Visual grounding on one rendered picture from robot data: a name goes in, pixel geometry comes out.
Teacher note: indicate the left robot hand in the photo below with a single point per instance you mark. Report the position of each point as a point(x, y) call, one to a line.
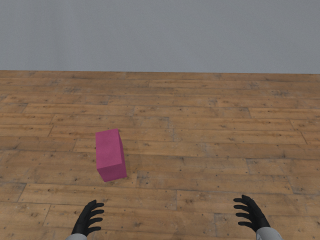
point(84, 221)

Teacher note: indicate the right robot hand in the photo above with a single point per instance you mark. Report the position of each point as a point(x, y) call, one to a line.
point(257, 218)

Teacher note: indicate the carton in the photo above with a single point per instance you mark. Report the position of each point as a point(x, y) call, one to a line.
point(110, 160)

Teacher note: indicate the right robot forearm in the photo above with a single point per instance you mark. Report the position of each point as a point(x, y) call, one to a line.
point(268, 233)

